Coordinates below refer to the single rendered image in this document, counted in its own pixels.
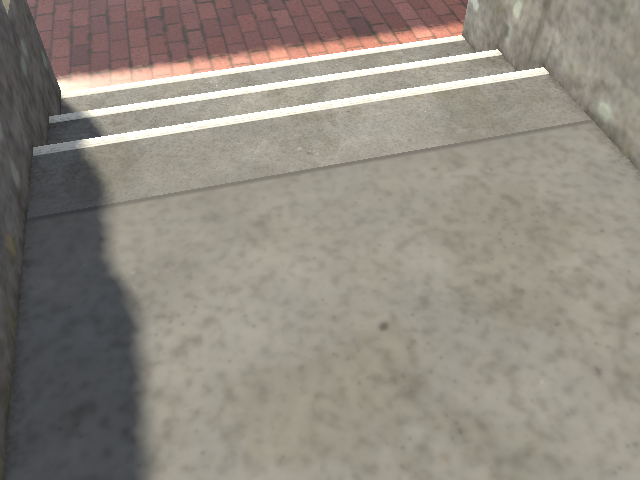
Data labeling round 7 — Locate stairs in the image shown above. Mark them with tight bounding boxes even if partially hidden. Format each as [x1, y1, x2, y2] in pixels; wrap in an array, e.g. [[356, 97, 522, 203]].
[[47, 35, 516, 145]]

